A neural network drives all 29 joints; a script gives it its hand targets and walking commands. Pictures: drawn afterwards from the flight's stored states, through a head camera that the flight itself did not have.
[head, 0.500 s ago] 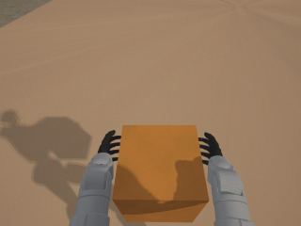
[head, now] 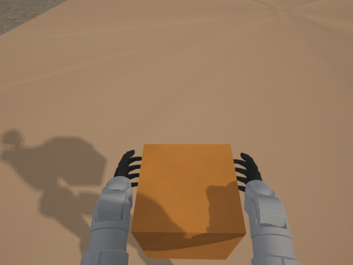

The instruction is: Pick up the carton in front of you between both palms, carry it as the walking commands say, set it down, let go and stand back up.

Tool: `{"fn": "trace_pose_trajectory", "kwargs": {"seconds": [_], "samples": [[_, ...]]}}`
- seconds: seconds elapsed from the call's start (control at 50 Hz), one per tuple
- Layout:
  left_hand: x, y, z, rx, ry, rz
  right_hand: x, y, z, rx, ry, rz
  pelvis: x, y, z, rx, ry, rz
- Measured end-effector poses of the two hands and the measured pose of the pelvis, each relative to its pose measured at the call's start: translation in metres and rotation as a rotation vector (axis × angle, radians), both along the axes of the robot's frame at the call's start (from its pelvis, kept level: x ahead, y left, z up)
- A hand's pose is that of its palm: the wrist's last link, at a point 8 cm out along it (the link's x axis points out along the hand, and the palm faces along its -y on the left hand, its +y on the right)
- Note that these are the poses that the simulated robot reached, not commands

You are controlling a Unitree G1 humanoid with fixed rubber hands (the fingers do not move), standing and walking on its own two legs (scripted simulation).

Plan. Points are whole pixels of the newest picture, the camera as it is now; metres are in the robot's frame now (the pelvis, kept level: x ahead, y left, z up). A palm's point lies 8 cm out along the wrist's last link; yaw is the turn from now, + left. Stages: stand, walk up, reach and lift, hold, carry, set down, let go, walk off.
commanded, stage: carry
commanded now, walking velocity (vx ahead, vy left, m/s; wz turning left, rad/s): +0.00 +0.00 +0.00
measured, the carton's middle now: (186, 204) +0.28 +0.00 -0.05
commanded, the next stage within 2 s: hold in 0.88 s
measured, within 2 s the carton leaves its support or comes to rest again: neither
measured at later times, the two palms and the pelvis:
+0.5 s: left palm (116, 184) +0.29 +0.16 +0.04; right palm (247, 187) +0.29 -0.14 +0.04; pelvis -0.01 +0.01 +0.00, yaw +0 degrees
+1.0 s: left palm (105, 192) +0.27 +0.18 +0.04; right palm (239, 189) +0.28 -0.12 +0.04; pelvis -0.01 +0.01 +0.01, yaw +6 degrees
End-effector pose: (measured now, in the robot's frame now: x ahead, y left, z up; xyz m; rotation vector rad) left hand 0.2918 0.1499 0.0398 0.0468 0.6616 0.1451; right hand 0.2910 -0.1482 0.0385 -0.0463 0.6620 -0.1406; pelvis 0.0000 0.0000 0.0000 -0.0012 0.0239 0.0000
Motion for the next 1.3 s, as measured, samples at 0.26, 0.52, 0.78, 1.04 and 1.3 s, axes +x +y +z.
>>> {"fn": "trace_pose_trajectory", "kwargs": {"seconds": [0.26,0.52,0.78,1.04,1.3], "samples": [[-0.004,0.007,0.0,0.0,0.001,0.001,-0.003,0.007,0.0,-0.003,0.002,0.003,-0.004,0.006,0.0,-0.002,-0.002,0.001],[-0.007,0.013,0.0,0.0,0.0,0.002,-0.006,0.013,0.0,-0.006,0.003,0.004,-0.007,0.012,-0.001,-0.003,-0.003,0.002],[-0.009,0.018,-0.001,0.0,-0.001,0.003,-0.008,0.018,-0.001,-0.007,0.004,0.005,-0.009,0.017,-0.002,-0.005,-0.004,0.003],[-0.036,0.042,0.0,0.005,0.009,0.092,-0.007,0.042,0.002,-0.018,0.011,0.122,-0.013,0.011,0.01,0.0,-0.099,0.136],[-0.066,0.041,0.015,0.01,0.0,0.248,0.011,0.051,0.011,0.001,0.005,0.263,-0.018,-0.028,0.011,0.015,-0.137,0.249]]}}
